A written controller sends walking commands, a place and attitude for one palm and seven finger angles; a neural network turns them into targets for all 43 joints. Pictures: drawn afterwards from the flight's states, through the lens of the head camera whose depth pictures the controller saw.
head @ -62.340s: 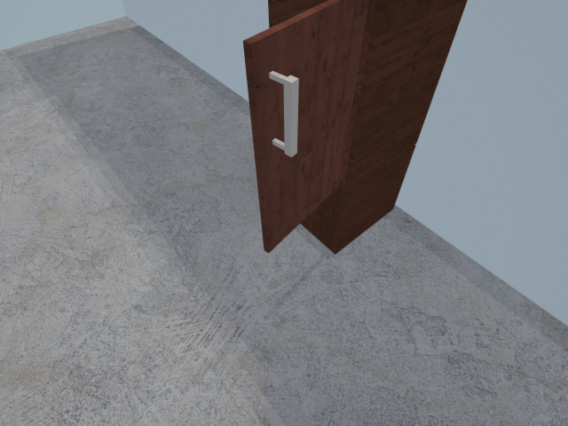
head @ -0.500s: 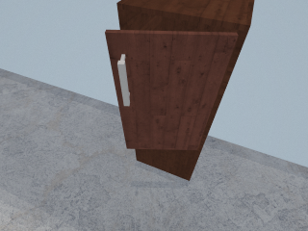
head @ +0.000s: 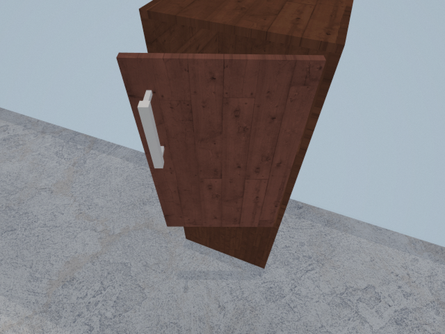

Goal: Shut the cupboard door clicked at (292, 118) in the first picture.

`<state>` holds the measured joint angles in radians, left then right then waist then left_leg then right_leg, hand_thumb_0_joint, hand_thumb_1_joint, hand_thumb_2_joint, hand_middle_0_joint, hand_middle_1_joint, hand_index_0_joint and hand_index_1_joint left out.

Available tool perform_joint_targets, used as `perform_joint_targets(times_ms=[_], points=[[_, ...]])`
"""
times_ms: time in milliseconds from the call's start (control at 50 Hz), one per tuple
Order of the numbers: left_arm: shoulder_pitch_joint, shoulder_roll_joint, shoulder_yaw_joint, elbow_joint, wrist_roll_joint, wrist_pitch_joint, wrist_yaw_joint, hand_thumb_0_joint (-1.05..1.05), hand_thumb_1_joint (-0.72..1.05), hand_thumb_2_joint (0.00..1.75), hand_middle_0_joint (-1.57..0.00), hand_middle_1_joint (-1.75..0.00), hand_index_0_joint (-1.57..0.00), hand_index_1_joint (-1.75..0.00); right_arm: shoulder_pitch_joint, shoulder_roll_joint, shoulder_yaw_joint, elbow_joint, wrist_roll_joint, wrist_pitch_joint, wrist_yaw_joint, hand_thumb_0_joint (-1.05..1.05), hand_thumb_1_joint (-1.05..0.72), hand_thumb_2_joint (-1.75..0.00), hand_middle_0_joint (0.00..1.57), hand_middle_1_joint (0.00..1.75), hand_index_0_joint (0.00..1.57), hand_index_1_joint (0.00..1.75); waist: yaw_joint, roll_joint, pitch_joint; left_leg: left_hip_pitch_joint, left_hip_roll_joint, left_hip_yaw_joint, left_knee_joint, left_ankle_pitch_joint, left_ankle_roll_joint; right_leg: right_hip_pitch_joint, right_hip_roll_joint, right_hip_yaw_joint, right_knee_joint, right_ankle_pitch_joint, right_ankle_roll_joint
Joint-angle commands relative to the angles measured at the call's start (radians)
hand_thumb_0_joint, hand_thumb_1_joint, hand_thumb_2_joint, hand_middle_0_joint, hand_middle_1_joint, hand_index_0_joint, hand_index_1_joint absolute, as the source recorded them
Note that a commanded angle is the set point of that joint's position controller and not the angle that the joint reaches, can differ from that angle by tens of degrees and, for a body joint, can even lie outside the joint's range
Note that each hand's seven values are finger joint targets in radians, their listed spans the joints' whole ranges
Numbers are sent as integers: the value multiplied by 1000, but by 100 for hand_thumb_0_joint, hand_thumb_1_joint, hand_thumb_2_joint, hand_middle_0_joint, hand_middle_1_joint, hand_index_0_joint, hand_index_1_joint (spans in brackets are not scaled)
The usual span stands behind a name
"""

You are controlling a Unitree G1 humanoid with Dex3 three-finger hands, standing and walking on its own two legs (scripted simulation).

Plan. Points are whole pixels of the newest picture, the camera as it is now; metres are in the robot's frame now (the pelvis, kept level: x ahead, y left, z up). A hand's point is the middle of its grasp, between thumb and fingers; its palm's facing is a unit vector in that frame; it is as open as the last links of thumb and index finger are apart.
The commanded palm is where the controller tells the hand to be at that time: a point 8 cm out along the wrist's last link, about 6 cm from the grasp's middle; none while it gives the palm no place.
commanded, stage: come to a stop and stand still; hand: left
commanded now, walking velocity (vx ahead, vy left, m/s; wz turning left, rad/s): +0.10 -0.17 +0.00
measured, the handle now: (154, 131) +0.47 +0.17 +0.10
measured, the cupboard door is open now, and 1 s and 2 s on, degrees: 21 21 21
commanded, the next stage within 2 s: look again from close up in 1.24 s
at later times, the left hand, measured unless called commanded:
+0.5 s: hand out of the picture +0.06 +0.16 -0.18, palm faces +0.03 -0.97 -0.23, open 7.4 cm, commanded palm none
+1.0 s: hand out of the picture +0.05 +0.21 -0.16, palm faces -0.04 -0.97 -0.25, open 7.4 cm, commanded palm none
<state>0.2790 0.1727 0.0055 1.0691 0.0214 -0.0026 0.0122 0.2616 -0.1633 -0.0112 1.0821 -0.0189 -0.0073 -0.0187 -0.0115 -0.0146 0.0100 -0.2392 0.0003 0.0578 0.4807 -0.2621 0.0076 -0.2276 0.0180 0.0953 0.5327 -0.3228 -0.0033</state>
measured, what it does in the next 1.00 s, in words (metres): stands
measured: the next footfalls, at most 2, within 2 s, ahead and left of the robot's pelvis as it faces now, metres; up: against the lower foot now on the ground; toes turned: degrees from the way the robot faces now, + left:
none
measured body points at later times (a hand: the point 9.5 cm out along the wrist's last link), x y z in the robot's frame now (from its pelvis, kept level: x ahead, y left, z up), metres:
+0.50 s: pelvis +0.03 -0.03 -0.01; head +0.07 -0.03 +0.44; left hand +0.06 +0.21 -0.16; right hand +0.10 -0.26 -0.16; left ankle +0.02 +0.10 -0.74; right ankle +0.00 -0.12 -0.74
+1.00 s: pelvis -0.01 +0.02 +0.00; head -0.01 +0.02 +0.45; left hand +0.06 +0.26 -0.14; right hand +0.02 -0.22 -0.15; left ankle +0.02 +0.10 -0.74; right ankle +0.00 -0.12 -0.73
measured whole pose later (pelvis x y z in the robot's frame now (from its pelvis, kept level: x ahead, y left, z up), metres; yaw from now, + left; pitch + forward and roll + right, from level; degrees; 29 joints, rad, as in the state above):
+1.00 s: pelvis -0.01 +0.02 +0.00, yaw -1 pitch -2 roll +0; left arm 0.23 0.22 -0.01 0.97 0.02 0.01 0.02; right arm 0.26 -0.20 0.00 0.99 -0.02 0.01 0.00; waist -0.01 0.01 0.03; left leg -0.25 -0.03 0.05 0.50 -0.22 0.05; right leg -0.24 -0.02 0.03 0.51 -0.27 0.00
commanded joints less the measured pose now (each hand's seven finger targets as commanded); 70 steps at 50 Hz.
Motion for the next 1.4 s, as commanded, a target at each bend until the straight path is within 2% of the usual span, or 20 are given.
perform_joint_targets(times_ms=[0,80,140,200,260,320,380,440,480,520,580,600,620,640,660,740,820,920,1200,1380], points=[[99,85,28,-42,5,-9,-3,0,90,90,-20,-30,-20,-30,32,-155,-43,-54,-6,-20,-14,0,-90,-90,20,30,20,30,18,60,51,27,186,-180,-132,-86,78,-105,-31,-8,-23,49,-45],[144,100,35,-31,2,-22,4,0,90,90,-20,-30,-20,-30,22,-115,-33,-63,-1,-29,-24,0,-90,-90,20,30,20,30,28,-45,-10,7,105,-43,68,176,36,17,-99,92,-74,376,-64],[176,128,33,1,-9,-42,32,0,90,90,-20,-30,-20,-30,6,-55,-16,-67,12,-20,-25,0,-90,-90,20,30,20,30,24,-172,-30,-121,27,0,140,-96,-19,208,-202,176,-67,1108,-66],[175,137,31,-5,-6,-35,51,0,90,90,-20,-30,-20,-30,3,-63,-20,-69,23,-11,-31,0,-90,-90,20,30,20,30,24,-139,-39,-143,26,-7,106,-120,-16,266,-213,165,-3,1327,-66],[118,140,38,-45,-14,-22,54,0,90,90,-20,-30,-20,-30,73,-87,-33,-51,16,-4,-38,0,-90,-90,20,30,20,30,-17,-37,-88,108,56,11,16,403,5,125,-139,84,68,1150,-27],[66,109,36,-79,-10,-13,52,0,90,90,-20,-30,-20,-30,87,-126,-46,-52,9,-1,-42,0,-90,-90,20,30,20,30,-19,155,-93,297,196,-72,63,911,79,-87,-53,3,103,442,-8],[54,68,32,-86,-13,2,43,0,90,90,-20,-30,-20,-30,14,-125,-42,-72,5,-5,-37,0,-90,-90,20,30,20,30,12,214,-12,235,261,-126,-19,953,154,-111,-32,-57,122,-110,7],[107,50,30,-70,-1,1,33,0,90,90,-20,-30,-20,-30,-34,-119,-42,-96,4,-5,-36,0,-90,-90,20,30,20,30,47,101,-13,158,204,-93,9,711,112,-13,-50,-84,-27,122,4],[100,110,34,-68,5,-8,35,0,90,90,-20,-30,-20,-30,-24,-90,-42,-104,13,1,-27,0,-90,-90,20,30,20,30,30,-33,-58,52,97,-32,55,282,25,60,-149,53,-77,508,-28],[52,136,32,-74,1,-10,34,0,90,90,-20,-30,-20,-30,-14,-52,-36,-95,12,16,-19,0,-90,-90,20,30,20,30,13,-194,-32,13,28,-5,84,-19,-9,48,-231,122,-140,565,-78],[7,124,24,-80,-3,-15,35,0,90,90,-20,-30,-20,-30,10,-44,-28,-66,9,13,-15,0,-90,-90,20,30,20,30,1,-164,-16,32,45,-26,14,-19,-9,36,-210,92,-146,533,-96],[105,141,42,-81,8,-42,75,0,90,90,-20,-30,-20,-30,-82,-125,-49,-149,9,-6,-12,0,-90,-90,20,30,20,30,34,-119,-26,-37,38,15,142,-8,-30,130,-217,172,-49,1184,-15],[87,198,47,-132,3,-50,71,0,90,90,-20,-30,-20,-30,-28,-72,-39,-178,13,-5,0,0,-90,-90,20,30,20,30,12,-170,-135,-135,35,-43,189,-122,7,271,-261,138,-3,1180,-58],[73,178,41,-127,0,-51,64,0,90,90,-20,-30,-20,-30,-72,-63,-30,-172,10,-6,3,0,-90,-90,20,30,20,30,38,-15,-128,-121,31,-29,167,-119,8,259,-278,146,-10,1106,-106],[57,186,41,-135,-2,-52,61,0,90,90,-20,-30,-20,-30,-58,-54,-29,-175,16,-2,3,0,-90,-90,20,30,20,30,15,-53,-122,-96,37,-33,134,-119,7,225,-255,126,-18,965,-121],[-51,166,25,-180,-7,-38,47,0,90,90,-20,-30,-20,-30,20,-139,-35,-152,6,-20,3,0,-90,-90,20,30,20,30,-17,41,-13,49,108,-114,-17,234,40,-8,-106,-1,-45,345,-58],[-30,155,12,-159,-5,-11,33,0,90,90,-20,-30,-20,-30,-33,-158,-20,-164,0,-15,6,0,-90,-90,20,30,20,30,11,78,134,-102,109,-176,-150,-113,55,-42,-60,-18,-105,-51,-40],[-6,154,10,-149,0,0,20,0,90,90,-20,-30,-20,-30,-30,-191,-23,-159,-7,-10,9,0,-90,-90,20,30,20,30,24,62,106,-149,118,-218,-242,-331,62,-16,-50,-41,-81,-94,-32],[7,187,5,-85,-3,-18,13,0,90,90,-20,-30,-20,-30,-17,-213,-21,-93,4,-24,10,0,-90,-90,20,30,20,30,17,36,41,-63,112,-208,-228,-219,59,-24,-86,4,-124,-31,-39],[0,196,1,-37,-6,-30,16,0,90,90,-20,-30,-20,-30,-38,-214,-14,-57,10,-40,2,0,-90,-90,20,30,20,30,12,3,-25,61,102,-146,-144,101,51,4,-113,18,-132,158,-30]])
